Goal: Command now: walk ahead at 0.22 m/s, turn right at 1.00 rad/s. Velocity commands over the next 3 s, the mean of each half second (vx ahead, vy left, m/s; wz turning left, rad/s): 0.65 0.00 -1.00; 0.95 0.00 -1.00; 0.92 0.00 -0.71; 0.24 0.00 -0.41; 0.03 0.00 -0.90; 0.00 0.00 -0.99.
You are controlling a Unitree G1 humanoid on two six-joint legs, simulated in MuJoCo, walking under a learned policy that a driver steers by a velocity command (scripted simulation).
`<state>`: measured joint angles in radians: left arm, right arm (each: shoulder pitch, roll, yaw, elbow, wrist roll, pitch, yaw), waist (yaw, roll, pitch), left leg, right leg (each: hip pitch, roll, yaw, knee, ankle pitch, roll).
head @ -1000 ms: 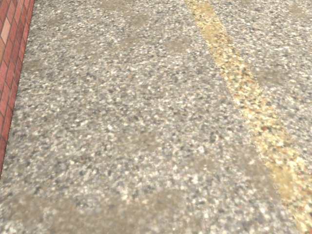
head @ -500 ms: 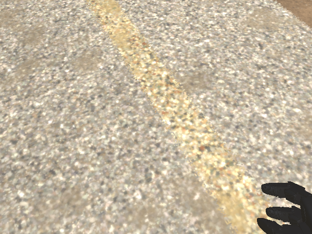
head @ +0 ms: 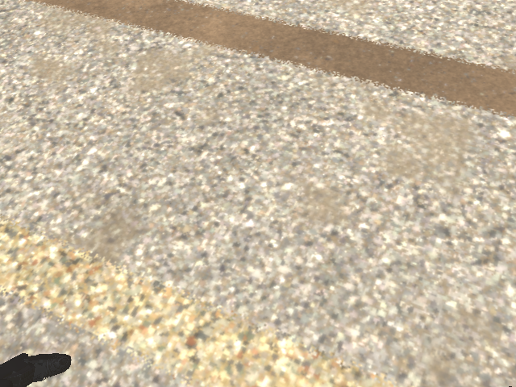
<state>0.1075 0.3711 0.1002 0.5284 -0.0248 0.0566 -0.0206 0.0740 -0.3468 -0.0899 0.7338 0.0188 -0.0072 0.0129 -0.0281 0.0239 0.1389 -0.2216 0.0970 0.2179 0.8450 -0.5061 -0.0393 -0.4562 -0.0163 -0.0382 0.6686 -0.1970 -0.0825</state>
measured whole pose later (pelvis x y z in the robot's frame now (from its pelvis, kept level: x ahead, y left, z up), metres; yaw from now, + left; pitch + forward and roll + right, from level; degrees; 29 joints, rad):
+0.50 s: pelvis +0.21 +0.03 +0.02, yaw -28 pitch +2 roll +0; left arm 0.18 0.35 0.07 0.60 0.04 0.01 -0.06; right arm 0.30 -0.31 -0.05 0.74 -0.03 -0.04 0.00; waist -0.02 -0.04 -0.02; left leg -0.22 0.02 0.06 0.49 -0.31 0.00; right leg -0.59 0.07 0.10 1.20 -0.28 -0.05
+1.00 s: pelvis +0.49 -0.23 +0.00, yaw -58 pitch +0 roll -2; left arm 0.33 0.34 0.06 0.79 0.02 -0.01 0.00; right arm 0.26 -0.24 0.00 0.69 -0.06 -0.06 0.00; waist -0.03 -0.02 0.06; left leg -0.54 0.16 -0.08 1.30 -0.41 -0.06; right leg -0.20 0.25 0.01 0.53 -0.32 -0.20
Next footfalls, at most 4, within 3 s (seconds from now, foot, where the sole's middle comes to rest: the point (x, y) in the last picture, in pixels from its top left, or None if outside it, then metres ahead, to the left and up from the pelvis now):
0.36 left None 0.27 0.13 -0.75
0.84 right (386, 344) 0.49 -0.24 -0.75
1.22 left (462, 210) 0.86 -0.52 -0.75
1.60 right None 0.73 -0.93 -0.75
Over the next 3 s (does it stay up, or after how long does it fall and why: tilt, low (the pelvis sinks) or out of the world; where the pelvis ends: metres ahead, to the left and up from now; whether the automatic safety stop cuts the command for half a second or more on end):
stays up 0.78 -0.91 0.01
